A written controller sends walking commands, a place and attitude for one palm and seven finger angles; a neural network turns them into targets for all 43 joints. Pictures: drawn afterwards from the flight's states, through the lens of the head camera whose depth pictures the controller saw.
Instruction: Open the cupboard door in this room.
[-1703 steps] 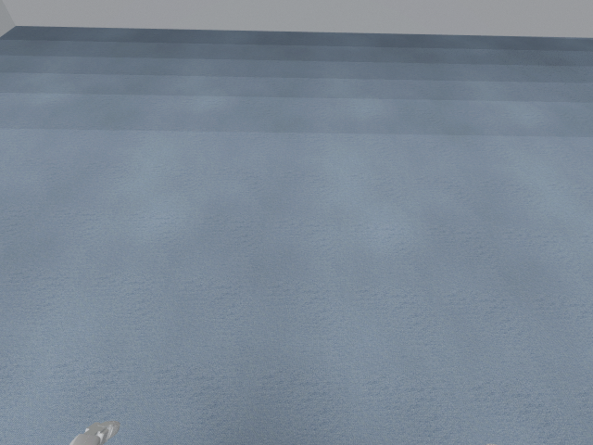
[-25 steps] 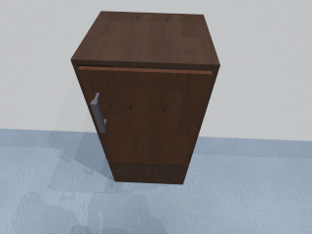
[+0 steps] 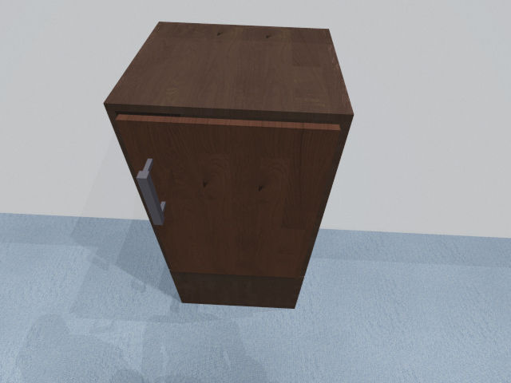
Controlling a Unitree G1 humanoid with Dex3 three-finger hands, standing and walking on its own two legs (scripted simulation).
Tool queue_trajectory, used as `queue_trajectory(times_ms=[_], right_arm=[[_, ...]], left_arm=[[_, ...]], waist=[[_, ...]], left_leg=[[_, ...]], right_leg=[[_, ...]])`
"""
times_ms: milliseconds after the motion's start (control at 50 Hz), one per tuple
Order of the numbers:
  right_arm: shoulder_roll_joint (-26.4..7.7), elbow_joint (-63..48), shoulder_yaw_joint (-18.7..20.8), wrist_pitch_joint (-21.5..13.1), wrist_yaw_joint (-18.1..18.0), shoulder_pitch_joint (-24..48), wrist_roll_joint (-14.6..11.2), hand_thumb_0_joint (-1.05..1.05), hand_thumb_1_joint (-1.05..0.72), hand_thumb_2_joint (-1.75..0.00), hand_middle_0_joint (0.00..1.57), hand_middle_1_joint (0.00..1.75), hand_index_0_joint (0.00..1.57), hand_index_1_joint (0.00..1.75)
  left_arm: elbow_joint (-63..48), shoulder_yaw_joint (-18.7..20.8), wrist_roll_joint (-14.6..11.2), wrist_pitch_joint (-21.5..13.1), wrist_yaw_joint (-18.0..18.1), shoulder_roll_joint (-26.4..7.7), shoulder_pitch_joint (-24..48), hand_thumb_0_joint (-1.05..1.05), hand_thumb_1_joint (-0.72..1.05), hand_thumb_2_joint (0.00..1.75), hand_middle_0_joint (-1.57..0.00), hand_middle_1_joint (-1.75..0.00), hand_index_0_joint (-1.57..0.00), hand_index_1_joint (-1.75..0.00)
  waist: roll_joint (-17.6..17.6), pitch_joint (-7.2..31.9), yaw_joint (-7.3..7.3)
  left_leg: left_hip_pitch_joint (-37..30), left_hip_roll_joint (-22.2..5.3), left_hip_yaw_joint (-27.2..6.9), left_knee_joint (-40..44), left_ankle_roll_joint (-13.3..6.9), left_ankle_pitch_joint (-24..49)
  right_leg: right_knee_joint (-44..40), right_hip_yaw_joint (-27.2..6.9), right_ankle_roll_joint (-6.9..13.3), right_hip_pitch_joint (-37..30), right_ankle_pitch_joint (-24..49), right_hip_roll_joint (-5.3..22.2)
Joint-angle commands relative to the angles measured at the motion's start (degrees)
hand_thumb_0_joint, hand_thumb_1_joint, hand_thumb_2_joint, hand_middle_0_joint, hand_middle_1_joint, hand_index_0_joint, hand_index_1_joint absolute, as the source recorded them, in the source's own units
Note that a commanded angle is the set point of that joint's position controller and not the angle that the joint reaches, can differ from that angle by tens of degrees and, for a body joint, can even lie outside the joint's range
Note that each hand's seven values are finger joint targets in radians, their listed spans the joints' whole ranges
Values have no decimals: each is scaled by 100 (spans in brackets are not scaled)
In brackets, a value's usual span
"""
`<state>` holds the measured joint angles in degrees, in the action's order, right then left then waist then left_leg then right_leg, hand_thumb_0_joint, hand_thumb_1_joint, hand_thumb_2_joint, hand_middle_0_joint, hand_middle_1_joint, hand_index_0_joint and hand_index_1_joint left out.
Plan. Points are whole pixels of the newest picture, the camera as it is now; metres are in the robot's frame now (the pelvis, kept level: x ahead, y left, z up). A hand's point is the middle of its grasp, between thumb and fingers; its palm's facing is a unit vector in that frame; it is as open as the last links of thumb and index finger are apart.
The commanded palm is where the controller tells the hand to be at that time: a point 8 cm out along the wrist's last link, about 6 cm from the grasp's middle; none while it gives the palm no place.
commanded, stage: look again from close up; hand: left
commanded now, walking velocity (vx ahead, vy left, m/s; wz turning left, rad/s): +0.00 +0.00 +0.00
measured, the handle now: (154, 193) +0.48 +0.26 -0.03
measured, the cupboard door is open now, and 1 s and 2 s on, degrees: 0 0 0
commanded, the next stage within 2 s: raise the hand with hooked fingers in 0.48 s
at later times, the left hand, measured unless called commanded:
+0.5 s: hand out of the picture -0.03 +0.22 -0.18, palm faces +0.00 -0.98 -0.20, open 7.4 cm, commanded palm none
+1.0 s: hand out of the picture +0.12 +0.22 -0.08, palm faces +0.03 -1.00 +0.00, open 8.6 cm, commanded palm +0.10 +0.29 -0.06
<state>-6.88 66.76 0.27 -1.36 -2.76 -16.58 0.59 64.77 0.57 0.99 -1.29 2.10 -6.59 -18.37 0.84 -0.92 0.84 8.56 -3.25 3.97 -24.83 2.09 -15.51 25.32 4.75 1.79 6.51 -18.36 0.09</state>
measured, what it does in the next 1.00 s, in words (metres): lowers itself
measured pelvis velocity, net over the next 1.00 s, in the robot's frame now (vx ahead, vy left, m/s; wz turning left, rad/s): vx -0.06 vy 0.02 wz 0.01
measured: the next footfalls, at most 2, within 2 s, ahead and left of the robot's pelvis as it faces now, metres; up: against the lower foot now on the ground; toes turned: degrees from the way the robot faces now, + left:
none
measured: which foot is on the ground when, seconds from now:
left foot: down 0.00-1.00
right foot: down 0.00-1.00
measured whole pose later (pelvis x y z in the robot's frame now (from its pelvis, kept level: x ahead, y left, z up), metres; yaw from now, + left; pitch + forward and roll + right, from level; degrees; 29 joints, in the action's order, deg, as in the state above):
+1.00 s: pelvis -0.06 +0.02 -0.08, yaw +0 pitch +13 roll +0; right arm -15.1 29.0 4.5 -13.7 0.6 -8.7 -1.3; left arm 12.4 12.6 -15.8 -28.4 -21.3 -13.0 -24.7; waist 3.1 8.2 0.2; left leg 49.5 -1.5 2.0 -63.5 -0.9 -26.5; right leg 64.1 3.5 1.5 45.8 -31.0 0.6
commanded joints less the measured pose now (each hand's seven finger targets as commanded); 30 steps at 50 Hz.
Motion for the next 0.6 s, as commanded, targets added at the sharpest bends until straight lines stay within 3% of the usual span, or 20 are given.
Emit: queue_trajectory(times_ms=[0, 20, 40, 60, 80, 100, 140, 160, 180, 200, 220, 260, 300, 340, 400, 500, 540, 560, 580], right_arm=[[-684, -648, 98, -36, 87, 467, -47, 0, -90, -90, 20, 30, 20, 30], [-407, -964, 47, 44, 131, 351, -36, 0, -90, -90, 20, 30, 20, 30], [-215, -904, 73, 46, 105, 4, -27, 0, -90, -90, 20, 30, 20, 30], [-283, -858, 79, 28, 107, -120, -31, 0, -90, -90, 20, 30, 20, 30], [-380, -824, 88, 23, 112, -305, -38, 0, -90, -90, 20, 30, 20, 30], [-471, -788, 112, 13, 113, -428, -38, 0, -90, -90, 20, 30, 20, 30], [-670, -772, 109, -13, 99, -406, 6, 0, -90, -90, 20, 30, 20, 30], [-724, -823, 99, 11, 93, -267, 23, 0, -90, -90, 20, 30, 20, 30], [-698, -860, 84, 21, 104, -111, 24, 0, -90, -90, 20, 30, 20, 30], [-681, -902, 69, 38, 112, -3, 19, 0, -90, -90, 20, 30, 20, 30], [-694, -916, 55, 39, 123, -53, 25, 0, -90, -90, 20, 30, 20, 30], [-745, -967, 59, 44, 134, -103, 25, 0, -90, -90, 20, 30, 20, 30], [-832, -991, 76, 47, 143, -138, 43, 0, -90, -90, 20, 30, 20, 30], [-887, -997, 79, 22, 147, -163, 45, 0, -90, -90, 20, 30, 20, 30], [-969, -1016, 89, 18, 154, -120, 39, 0, -90, -90, 20, 30, 20, 30], [-946, -940, 73, -6, 159, -189, 26, 0, -90, -90, 20, 30, 20, 30], [-919, -890, 69, -17, 159, -207, 19, 0, -90, -90, 20, 30, 20, 30], [-1090, -1198, 53, -17, 183, 232, -27, 0, -90, -90, 20, 30, 20, 30], [-1804, -3200, 175, -893, -64, 105, -339, 0, -90, -90, 20, 30, 20, 30]], left_arm=[[113, 90, 38, -168, 260, -786, -1053, 0, 90, 90, -20, -30, -20, -30], [-75, 113, 74, -235, 234, -1035, -849, 0, 90, 90, -20, -30, -20, -30], [-207, 104, 60, -231, 191, -968, -791, 0, 90, 90, -20, -30, -20, -30], [-229, 45, 55, -223, 177, -864, -728, 0, 90, 90, -20, -30, -20, -30], [-312, 37, 21, -218, 173, -836, -572, 0, 90, 90, -20, -30, -20, -30], [-398, 46, -10, -191, 171, -791, -442, 0, 90, 90, -20, -30, -20, -30], [-538, 16, -39, -77, 156, -648, -305, 0, 90, 90, -20, -30, -20, -30], [-567, 24, -18, -31, 149, -610, -302, 0, 90, 90, -20, -30, -20, -30], [-557, 19, 7, 26, 124, -636, -269, 0, 90, 90, -20, -30, -20, -30], [-538, 6, 12, 45, 97, -669, -308, 0, 90, 90, -20, -30, -20, -30], [-531, 0, 39, 49, 89, -666, -362, 0, 90, 90, -20, -30, -20, -30], [-524, -20, 27, 58, 59, -678, -350, 0, 90, 90, -20, -30, -20, -30], [-577, -23, 26, 79, 36, -663, -308, 0, 90, 90, -20, -30, -20, -30], [-627, -21, 33, 90, 25, -681, -341, 0, 90, 90, -20, -30, -20, -30], [-652, -27, 33, 94, 7, -688, -370, 0, 90, 90, -20, -30, -20, -30], [-632, -36, 22, 63, -4, -718, -401, 0, 90, 90, -20, -30, -20, -30], [-611, -39, 20, 58, -4, -719, -415, 0, 90, 90, -20, -30, -20, -30], [-453, -93, 90, 0, 208, -838, -517, 0, 90, 90, -20, -30, -20, -30], [-9473, 852, -1078, -1245, 244, -2232, 3659, 0, 88, 89, -20, -32, -20, -32]], waist=[[169, -745, 246], [220, -676, -78], [393, -92, -112], [692, 360, -154], [1001, 733, -236], [984, 931, -279], [-61, 567, -220], [-260, 128, -145], [-731, -269, -106], [-722, -587, -58], [-642, -788, -47], [-279, -801, -76], [-145, -822, -89], [-330, -621, -60], [-221, -511, -25], [1, -362, -35], [-101, -344, -35], [-39, -709, 79], [-1052, 2268, -795]], left_leg=[[798, -226, 65, -1336, -83, 825], [1124, 17, 41, -1370, -106, -229], [1011, 38, 27, -1186, -275, -607], [883, 63, 11, -998, -277, -577], [659, 85, -33, -718, -285, -241], [343, 49, -114, -431, -307, 275], [83, -330, -399, -355, -404, 1524], [333, -425, -497, -273, -458, 1389], [590, -390, -618, -58, -479, 1055], [818, -360, -691, 109, -492, 621], [1012, -372, -730, 226, -513, 377], [1025, -299, -789, 370, -497, -142], [1085, -312, -897, 623, -511, -722], [1065, -377, -1018, 825, -549, -848], [1078, -401, -1088, 984, -571, -1056], [915, -343, -1004, 889, -557, -692], [849, -332, -973, 874, -550, -561], [1050, -313, -491, -172, -329, 467], [-902, 253, -606, 186, -249, 926]], right_leg=[[-586, -1243, -378, 645, 5062, 1113], [-278, -1124, -151, 90, 6670, 1351], [37, -1082, 8, -326, 7022, 1407], [188, -839, 201, -533, 6736, 1262], [330, -663, 220, -729, 6217, 1114], [441, -636, 183, -630, 5281, 977], [372, -548, 82, 139, 2558, 650], [108, -564, 72, 434, 1513, 542], [32, -573, 70, 598, 809, 471], [-80, -597, 64, 724, 426, 430], [-168, -593, 54, 736, 283, 410], [-201, -597, 54, 789, 89, 408], [-191, -569, 35, 861, -105, 384], [-69, -463, 0, 682, 33, 379], [-55, -418, -22, 600, 75, 395], [-176, -476, -26, 566, 236, 492], [-199, -475, -40, 571, 306, 516], [-315, -632, -55, 875, 853, 670], [243, 5, -1, 704, 1236, 39]])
